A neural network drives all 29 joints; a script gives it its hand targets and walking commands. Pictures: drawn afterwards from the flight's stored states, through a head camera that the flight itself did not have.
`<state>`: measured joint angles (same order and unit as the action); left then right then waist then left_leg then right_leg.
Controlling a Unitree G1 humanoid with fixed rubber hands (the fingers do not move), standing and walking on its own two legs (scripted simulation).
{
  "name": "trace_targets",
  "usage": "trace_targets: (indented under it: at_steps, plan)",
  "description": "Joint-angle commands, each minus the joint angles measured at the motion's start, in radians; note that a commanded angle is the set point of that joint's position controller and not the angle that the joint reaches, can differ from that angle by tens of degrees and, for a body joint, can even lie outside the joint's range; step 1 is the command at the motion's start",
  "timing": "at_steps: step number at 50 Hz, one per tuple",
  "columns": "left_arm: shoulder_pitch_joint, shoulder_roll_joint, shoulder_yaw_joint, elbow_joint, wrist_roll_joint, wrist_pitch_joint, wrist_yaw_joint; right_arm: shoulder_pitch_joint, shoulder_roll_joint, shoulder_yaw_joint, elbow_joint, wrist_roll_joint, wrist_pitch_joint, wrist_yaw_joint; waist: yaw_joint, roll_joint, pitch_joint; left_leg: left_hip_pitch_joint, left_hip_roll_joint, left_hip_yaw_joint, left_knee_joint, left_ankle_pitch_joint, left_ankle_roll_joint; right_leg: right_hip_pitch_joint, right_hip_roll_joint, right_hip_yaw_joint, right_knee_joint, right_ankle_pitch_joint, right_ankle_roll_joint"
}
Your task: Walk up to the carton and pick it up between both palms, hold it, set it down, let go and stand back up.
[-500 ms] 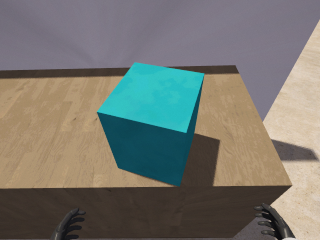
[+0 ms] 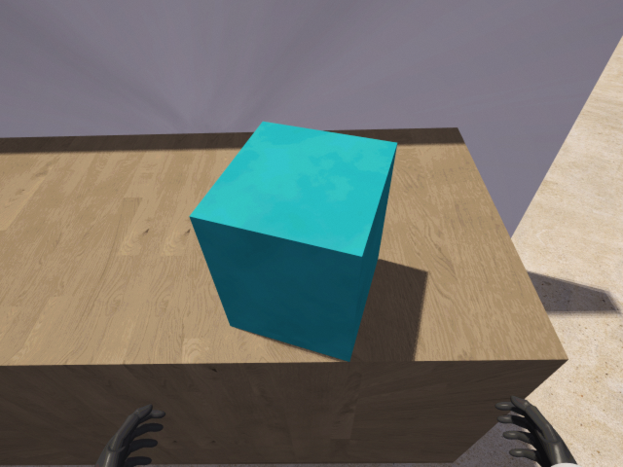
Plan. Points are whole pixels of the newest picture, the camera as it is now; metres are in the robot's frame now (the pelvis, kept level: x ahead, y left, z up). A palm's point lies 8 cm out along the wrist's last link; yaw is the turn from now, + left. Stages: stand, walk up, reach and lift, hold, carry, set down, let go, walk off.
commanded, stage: stand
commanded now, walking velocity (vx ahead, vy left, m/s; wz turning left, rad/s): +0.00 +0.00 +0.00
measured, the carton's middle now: (306, 242) +0.43 +0.04 +0.05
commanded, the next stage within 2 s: walk up in 0.74 s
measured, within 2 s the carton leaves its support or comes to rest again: neither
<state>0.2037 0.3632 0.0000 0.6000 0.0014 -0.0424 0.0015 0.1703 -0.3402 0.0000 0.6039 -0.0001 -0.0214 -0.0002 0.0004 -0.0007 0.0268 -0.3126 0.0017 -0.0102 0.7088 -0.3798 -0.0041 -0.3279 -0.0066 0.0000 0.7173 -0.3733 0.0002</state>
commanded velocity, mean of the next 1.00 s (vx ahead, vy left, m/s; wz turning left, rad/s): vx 0.00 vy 0.00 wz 0.00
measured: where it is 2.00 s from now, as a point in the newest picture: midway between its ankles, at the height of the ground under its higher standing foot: outside the picture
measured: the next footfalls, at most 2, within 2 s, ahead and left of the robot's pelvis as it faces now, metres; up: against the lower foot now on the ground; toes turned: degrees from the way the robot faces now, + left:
right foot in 1.52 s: +0.07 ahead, -0.07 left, +0.00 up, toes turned -2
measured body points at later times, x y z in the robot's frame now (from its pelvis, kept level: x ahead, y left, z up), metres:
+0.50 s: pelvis -0.01 +0.00 +0.00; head -0.01 +0.00 +0.45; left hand +0.16 +0.28 -0.07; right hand +0.16 -0.28 -0.07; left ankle +0.00 +0.13 -0.72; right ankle +0.01 -0.12 -0.72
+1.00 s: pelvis -0.02 +0.00 +0.00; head -0.02 +0.00 +0.45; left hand +0.15 +0.28 -0.07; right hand +0.15 -0.28 -0.08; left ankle +0.00 +0.13 -0.72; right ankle +0.01 -0.12 -0.72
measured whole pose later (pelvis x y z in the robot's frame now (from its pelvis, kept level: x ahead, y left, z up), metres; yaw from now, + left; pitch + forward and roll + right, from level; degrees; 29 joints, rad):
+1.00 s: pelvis -0.02 +0.00 +0.00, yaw +0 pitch -2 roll +0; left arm 0.21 0.37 0.00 0.60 0.00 -0.06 0.00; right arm 0.17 -0.35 0.00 0.64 0.00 -0.02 0.00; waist 0.00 0.00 0.03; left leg -0.31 0.00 -0.01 0.71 -0.36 0.00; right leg -0.33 -0.01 0.00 0.72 -0.35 0.00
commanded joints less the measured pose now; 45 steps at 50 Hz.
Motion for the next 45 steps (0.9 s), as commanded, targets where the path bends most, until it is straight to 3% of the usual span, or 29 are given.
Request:
trace_targets:
  at_steps: [1, 34, 45]
  plan:
    - [-0.052, 0.208, 0.072, 0.014, 0.017, -0.021, 0.004, -0.057, -0.215, -0.076, 0.015, -0.019, -0.04, -0.008, 0.003, 0.018, -0.062, 0.04, 0.084, -0.112, -0.153, 0.269, 0.074, 0.062, -0.08, 0.105, -0.15, 0.274, -0.071]
    - [-0.067, 0.208, 0.071, 0.02, 0.02, -0.023, 0.003, -0.063, -0.226, -0.072, 0.045, -0.019, -0.041, -0.006, 0.001, 0.018, -0.035, 0.021, 0.085, -0.127, -0.183, 0.187, 0.072, 0.048, -0.081, 0.121, -0.18, 0.195, -0.072]
    - [-0.064, 0.211, 0.071, 0.036, 0.017, -0.019, 0.003, -0.077, -0.224, -0.069, 0.05, -0.02, -0.043, -0.005, 0.003, 0.029, -0.032, 0.028, 0.083, -0.121, -0.185, 0.218, 0.069, 0.047, -0.083, 0.119, -0.185, 0.22, -0.069]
